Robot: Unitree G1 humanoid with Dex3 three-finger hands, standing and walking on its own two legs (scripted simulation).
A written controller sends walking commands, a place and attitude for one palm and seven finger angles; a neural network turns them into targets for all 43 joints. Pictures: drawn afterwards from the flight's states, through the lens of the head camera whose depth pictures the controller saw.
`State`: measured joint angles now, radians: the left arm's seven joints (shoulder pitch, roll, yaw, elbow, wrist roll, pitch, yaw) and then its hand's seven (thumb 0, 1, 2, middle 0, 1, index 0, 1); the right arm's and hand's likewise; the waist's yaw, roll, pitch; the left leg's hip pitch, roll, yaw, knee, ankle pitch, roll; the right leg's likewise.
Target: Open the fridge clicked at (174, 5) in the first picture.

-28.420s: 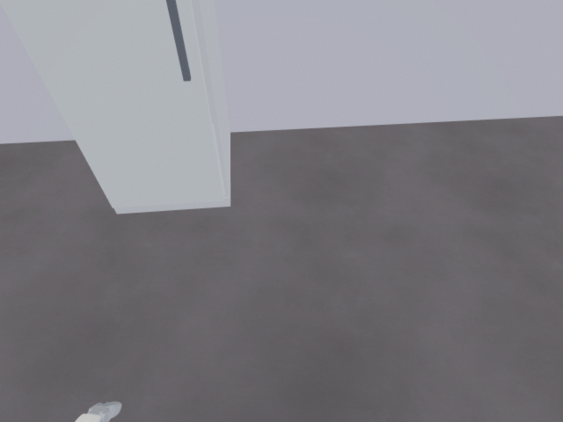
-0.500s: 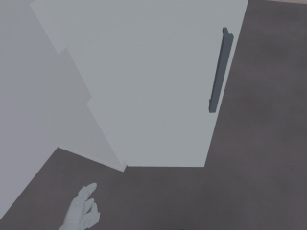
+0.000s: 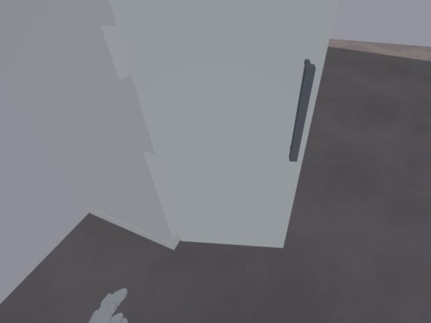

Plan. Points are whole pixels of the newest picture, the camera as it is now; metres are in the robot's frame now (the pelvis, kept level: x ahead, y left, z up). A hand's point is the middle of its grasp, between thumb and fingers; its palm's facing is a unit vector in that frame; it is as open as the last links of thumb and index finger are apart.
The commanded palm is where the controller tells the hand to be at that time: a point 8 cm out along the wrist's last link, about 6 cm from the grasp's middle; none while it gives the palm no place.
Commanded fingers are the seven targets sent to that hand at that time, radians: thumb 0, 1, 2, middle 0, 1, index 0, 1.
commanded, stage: stop stepping back and stand still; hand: right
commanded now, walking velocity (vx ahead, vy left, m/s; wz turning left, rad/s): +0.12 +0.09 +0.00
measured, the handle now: (299, 115) +0.63 -0.17 +0.08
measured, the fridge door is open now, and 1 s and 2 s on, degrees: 71 71 71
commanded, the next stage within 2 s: let the arm hang, fingers relaxed in 0.88 s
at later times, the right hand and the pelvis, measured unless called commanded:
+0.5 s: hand out of the picture +0.20 -0.29 +0.16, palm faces +0.47 +0.76 -0.46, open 7.4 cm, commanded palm +0.14 -0.32 +0.17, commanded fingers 0.00 -0.90 -0.90 0.20 0.30 0.20 0.30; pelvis +0.01 -0.02 -0.01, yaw -3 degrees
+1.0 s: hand out of the picture +0.22 -0.31 +0.14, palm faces +0.41 +0.78 -0.47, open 7.4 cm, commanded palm none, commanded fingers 0.00 -0.90 -0.90 0.20 0.30 0.20 0.30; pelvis +0.03 -0.03 +0.00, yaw -2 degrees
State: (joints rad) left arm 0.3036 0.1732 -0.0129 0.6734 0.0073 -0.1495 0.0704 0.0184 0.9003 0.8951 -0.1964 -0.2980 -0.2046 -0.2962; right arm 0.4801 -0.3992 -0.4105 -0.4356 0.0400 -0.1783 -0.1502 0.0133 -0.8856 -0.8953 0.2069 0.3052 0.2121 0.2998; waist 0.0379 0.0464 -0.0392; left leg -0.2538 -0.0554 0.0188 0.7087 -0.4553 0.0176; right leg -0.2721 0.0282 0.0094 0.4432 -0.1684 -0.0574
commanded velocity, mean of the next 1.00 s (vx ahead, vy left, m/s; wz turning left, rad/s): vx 0.02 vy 0.00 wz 0.00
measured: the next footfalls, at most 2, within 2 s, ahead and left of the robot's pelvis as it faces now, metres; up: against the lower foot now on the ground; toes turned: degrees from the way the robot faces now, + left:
none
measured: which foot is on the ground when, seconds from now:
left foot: down 0.00-1.00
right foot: down 0.00-1.00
